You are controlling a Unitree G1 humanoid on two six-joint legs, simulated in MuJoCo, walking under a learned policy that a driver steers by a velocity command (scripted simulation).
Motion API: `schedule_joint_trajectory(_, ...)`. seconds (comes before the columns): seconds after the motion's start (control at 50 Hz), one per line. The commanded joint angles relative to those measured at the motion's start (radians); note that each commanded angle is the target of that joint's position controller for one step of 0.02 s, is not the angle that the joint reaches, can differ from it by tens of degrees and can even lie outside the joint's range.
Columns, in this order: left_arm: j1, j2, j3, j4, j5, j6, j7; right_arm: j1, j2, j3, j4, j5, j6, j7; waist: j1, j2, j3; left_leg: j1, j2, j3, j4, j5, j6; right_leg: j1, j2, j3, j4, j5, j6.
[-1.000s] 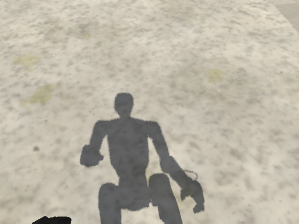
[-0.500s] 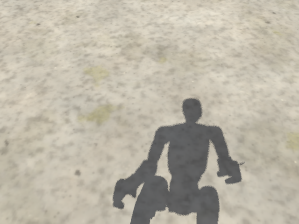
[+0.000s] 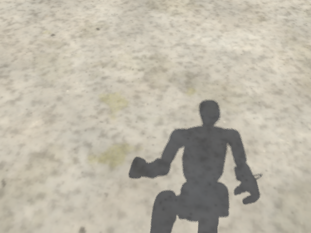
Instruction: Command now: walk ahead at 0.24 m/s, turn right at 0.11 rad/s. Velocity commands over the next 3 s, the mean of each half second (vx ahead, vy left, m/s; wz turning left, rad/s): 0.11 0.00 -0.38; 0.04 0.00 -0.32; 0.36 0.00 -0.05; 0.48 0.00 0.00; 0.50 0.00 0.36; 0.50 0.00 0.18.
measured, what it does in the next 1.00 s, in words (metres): walks ahead, turning right: right foot, then left foot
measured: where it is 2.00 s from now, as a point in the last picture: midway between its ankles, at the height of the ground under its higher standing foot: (186, 205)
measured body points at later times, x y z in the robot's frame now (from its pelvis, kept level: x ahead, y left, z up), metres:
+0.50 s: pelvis +0.14 -0.01 -0.01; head +0.18 -0.01 +0.44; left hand +0.35 +0.24 -0.11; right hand +0.22 -0.31 -0.11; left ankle +0.21 +0.12 -0.74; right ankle +0.20 -0.12 -0.74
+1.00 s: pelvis +0.15 -0.01 -0.01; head +0.16 -0.03 +0.44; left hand +0.39 +0.16 -0.11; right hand +0.14 -0.30 -0.13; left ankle +0.20 +0.11 -0.73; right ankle +0.09 -0.11 -0.74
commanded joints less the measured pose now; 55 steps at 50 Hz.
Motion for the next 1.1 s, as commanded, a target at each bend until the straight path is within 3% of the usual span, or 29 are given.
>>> schedule_joint_trajectory(0.02, -0.035, 0.077, 0.017, -0.061, -0.005, -0.013, -0.016, 0.015, -0.151, -0.038, -0.018, -0.007, -0.007, -0.006, -0.004, 0.127, -0.066, -0.029, 0.261, -0.032, -0.002, 0.551, 0.09, 0.159, 0.044, -0.027, -0.057, 0.033, -0.036)
schedule_joint_trajectory(0.06, -0.003, 0.112, 0.031, -0.061, 0.0, -0.012, -0.024, -0.015, -0.161, -0.043, -0.009, -0.003, 0.0, -0.01, 0.025, 0.132, -0.07, 0.028, 0.286, -0.036, 0.082, 0.618, 0.078, 0.163, 0.064, -0.027, -0.072, -0.081, -0.068)
schedule_joint_trajectory(0.1, 0.139, 0.166, 0.058, -0.03, 0.01, -0.015, -0.026, -0.043, -0.159, -0.044, -0.017, 0.006, 0.015, -0.024, 0.1, 0.101, -0.128, 0.029, 0.225, 0.007, 0.324, 0.701, 0.024, 0.319, 0.095, -0.043, -0.158, 0.009, -0.108)
schedule_joint_trajectory(0.12, 0.202, 0.238, 0.074, -0.038, 0.018, -0.013, -0.02, -0.001, -0.144, -0.036, -0.045, -0.018, 0.015, -0.031, 0.094, -0.033, -0.232, -0.106, 0.14, 0.051, 0.593, 0.436, -0.036, 0.527, -0.045, 0.15, -0.121, 0.389, -0.185)
schedule_joint_trajectory(0.14, 0.201, 0.259, 0.072, -0.054, 0.027, -0.001, -0.016, 0.117, -0.066, -0.012, -0.053, -0.026, 0.013, -0.024, 0.035, -0.231, -0.343, -0.439, -0.019, 0.049, 0.938, -0.363, -0.118, 0.813, -0.27, 0.503, -0.127, 0.588, -0.397)
schedule_joint_trajectory(0.16, 0.214, 0.188, 0.058, -0.063, 0.007, 0.011, -0.014, 0.104, -0.128, -0.015, -0.042, -0.012, 0.015, -0.012, 0.078, -0.132, -0.423, -0.496, 0.007, -0.071, 1.035, -0.424, -0.122, 0.831, -0.269, 0.587, -0.184, 0.39, -0.414)
schedule_joint_trajectory(0.18, 0.154, 0.165, 0.054, -0.087, -0.004, 0.023, -0.008, 0.023, -0.154, -0.025, -0.06, 0.012, 0.025, -0.01, 0.087, -0.073, -0.328, -0.56, 0.048, -0.082, 1.07, -0.359, -0.122, 0.747, -0.228, 0.508, -0.204, 0.181, -0.378)
schedule_joint_trajectory(0.2, 0.115, 0.142, 0.048, -0.097, -0.012, 0.039, -0.001, -0.033, -0.154, -0.027, -0.067, 0.01, 0.037, -0.016, 0.085, 0.013, -0.251, -0.571, 0.078, -0.067, 1.029, -0.302, -0.122, 0.632, -0.183, 0.443, -0.241, 0.022, -0.331)
schedule_joint_trajectory(0.22, 0.086, 0.138, 0.045, -0.106, -0.013, 0.053, 0.009, -0.065, -0.155, -0.03, -0.078, 0.002, 0.049, -0.024, 0.072, 0.032, -0.187, -0.554, 0.103, -0.064, 0.963, -0.257, -0.124, 0.512, -0.164, 0.416, -0.276, -0.087, -0.308)
schedule_joint_trajectory(0.26, 0.053, 0.141, 0.048, -0.117, 0.001, 0.073, 0.018, -0.06, -0.127, -0.028, -0.086, 0.0, 0.064, -0.031, 0.035, -0.036, -0.128, -0.451, 0.106, -0.04, 0.768, -0.222, -0.128, 0.354, -0.082, 0.355, -0.324, -0.205, -0.266)
schedule_joint_trajectory(0.3, 0.06, 0.161, 0.06, -0.126, 0.007, 0.085, 0.028, -0.044, -0.098, -0.022, -0.076, -0.002, 0.06, -0.036, 0.037, -0.078, -0.15, -0.39, 0.082, -0.018, 0.641, -0.211, -0.145, 0.33, -0.054, 0.328, -0.322, -0.16, -0.266)
schedule_joint_trajectory(0.36, 0.059, 0.183, 0.075, -0.138, -0.007, 0.099, 0.043, -0.055, -0.101, -0.023, -0.072, -0.001, 0.056, -0.036, 0.049, -0.076, -0.196, -0.331, 0.077, -0.033, 0.528, -0.118, -0.158, 0.325, -0.046, 0.343, -0.312, -0.228, -0.257)
schedule_joint_trajectory(0.46, 0.059, 0.177, 0.079, -0.15, -0.013, 0.127, 0.05, -0.087, -0.106, -0.031, -0.084, 0.006, 0.036, -0.022, 0.064, -0.105, -0.166, -0.281, 0.065, -0.039, 0.348, -0.077, -0.14, 0.328, -0.032, 0.426, -0.294, -0.366, -0.223)
schedule_joint_trajectory(0.5, 0.047, 0.168, 0.077, -0.156, -0.022, 0.139, 0.054, -0.043, -0.108, -0.039, -0.07, 0.009, 0.023, -0.014, 0.032, -0.105, -0.155, -0.172, 0.068, -0.018, 0.161, 0.023, -0.111, 0.298, 0.004, 0.425, -0.247, -0.374, -0.186)
schedule_joint_trajectory(0.52, 0.073, 0.14, 0.069, -0.155, -0.023, 0.141, 0.055, -0.019, -0.151, -0.052, -0.069, 0.0, 0.02, -0.017, 0.031, -0.056, -0.158, -0.084, 0.164, -0.082, 0.08, 0.039, -0.074, 0.235, 0.05, 0.386, -0.177, -0.457, -0.141)
schedule_joint_trajectory(0.54, 0.082, 0.092, 0.058, -0.174, -0.021, 0.137, 0.053, -0.033, -0.244, -0.072, -0.08, -0.029, 0.028, -0.023, 0.06, 0.184, -0.13, -0.037, 0.377, -0.319, -0.002, 0.047, 0.037, 0.071, 0.177, 0.215, 0.033, -0.619, -0.08)
schedule_joint_trajectory(0.56, 0.084, 0.135, 0.073, -0.187, -0.014, 0.122, 0.049, -0.065, -0.243, -0.075, -0.091, -0.06, 0.029, -0.02, 0.064, 0.343, -0.11, -0.115, 0.507, -0.488, -0.046, 0.163, 0.16, 0.012, 0.22, 0.104, 0.29, -0.724, -0.035)
schedule_joint_trajectory(0.58, 0.121, 0.19, 0.092, -0.162, -0.009, 0.118, 0.045, -0.12, -0.185, -0.057, -0.119, -0.052, 0.025, -0.026, 0.082, 0.257, -0.108, -0.129, 0.494, -0.427, -0.023, 0.212, 0.168, 0.02, 0.171, 0.124, 0.446, -0.676, -0.009)
schedule_joint_trajectory(0.62, 0.164, 0.168, 0.095, -0.112, -0.013, 0.137, 0.053, -0.175, -0.132, -0.043, -0.13, -0.016, 0.025, -0.033, 0.094, 0.16, -0.094, -0.105, 0.376, -0.248, 0.027, 0.239, 0.09, 0.011, 0.159, 0.101, 0.56, -0.575, 0.025)
schedule_joint_trajectory(0.76, 0.065, 0.061, 0.045, -0.159, -0.014, 0.14, 0.047, -0.103, -0.149, -0.045, -0.094, -0.005, 0.049, -0.031, 0.026, 0.232, -0.124, -0.004, 0.343, -0.112, 0.07, 0.429, 0.129, 0.127, 0.113, 0.019, 0.291, -0.555, 0.072)
schedule_joint_trajectory(0.82, 0.062, 0.071, 0.041, -0.158, -0.016, 0.141, 0.038, -0.091, -0.174, -0.05, -0.078, 0.007, 0.056, -0.021, 0.013, 0.264, -0.126, -0.034, 0.356, -0.117, 0.081, 0.451, 0.139, 0.265, 0.104, -0.038, 0.088, -0.535, 0.054)
schedule_joint_trajectory(0.86, 0.114, 0.068, 0.041, -0.128, -0.013, 0.139, 0.032, -0.101, -0.168, -0.045, -0.065, 0.024, 0.058, -0.017, 0.047, 0.245, -0.113, -0.066, 0.34, -0.106, 0.118, 0.436, 0.115, 0.38, 0.114, -0.067, -0.157, -0.36, 0.018)
schedule_joint_trajectory(0.88, 0.127, 0.076, 0.042, -0.119, -0.007, 0.137, 0.03, -0.069, -0.152, -0.039, -0.047, 0.032, 0.054, -0.016, 0.055, 0.22, -0.102, -0.106, 0.321, -0.095, 0.13, 0.392, 0.074, 0.462, 0.111, -0.053, -0.294, -0.237, -0.013)
schedule_joint_trajectory(0.9, 0.137, 0.117, 0.046, -0.124, 0.0, 0.138, 0.036, -0.032, -0.131, -0.029, -0.036, 0.017, 0.042, -0.012, 0.041, 0.154, -0.137, -0.184, 0.292, -0.07, 0.163, 0.275, 0.004, 0.593, 0.033, 0.045, -0.287, -0.109, -0.047)
schedule_joint_trajectory(0.92, 0.164, 0.182, 0.054, -0.126, 0.009, 0.144, 0.048, -0.009, -0.063, -0.006, -0.049, -0.032, 0.023, 0.005, 0.007, -0.083, -0.206, -0.301, 0.194, 0.034, 0.284, -0.037, -0.077, 0.717, -0.138, 0.217, -0.225, 0.092, -0.115)
schedule_joint_trajectory(0.94, 0.138, 0.121, 0.04, -0.103, 0.014, 0.139, 0.038, -0.069, -0.048, 0.001, -0.061, -0.026, 0.019, 0.001, 0.035, -0.177, -0.177, -0.294, 0.152, 0.068, 0.248, -0.187, -0.116, 0.559, -0.173, 0.255, -0.265, -0.225, -0.216)
schedule_joint_trajectory(0.98, 0.169, 0.16, 0.056, -0.094, 0.01, 0.122, 0.034, -0.192, -0.125, -0.022, -0.074, 0.002, 0.016, -0.003, 0.119, -0.151, -0.047, -0.415, 0.104, 0.117, 0.404, -0.197, -0.125, 0.53, -0.147, 0.332, -0.384, -0.717, -0.233)
schedule_joint_trajectory(1.02, 0.213, 0.177, 0.057, -0.07, 0.003, 0.093, 0.042, -0.196, -0.158, -0.042, -0.083, 0.021, 0.014, -0.004, 0.127, -0.183, 0.046, -0.579, 0.154, 0.037, 0.6, -0.288, -0.102, 0.545, -0.214, 0.437, -0.444, -0.746, -0.277)
schedule_joint_trajectory(1.1, 0.19, 0.13, 0.047, -0.067, -0.017, 0.066, 0.049, -0.178, -0.096, -0.028, -0.06, 0.024, -0.029, 0.023, 0.103, -0.095, 0.028, -0.569, 0.177, 0.047, 0.506, -0.15, -0.067, 0.579, -0.159, 0.316, -0.451, -0.576, -0.244)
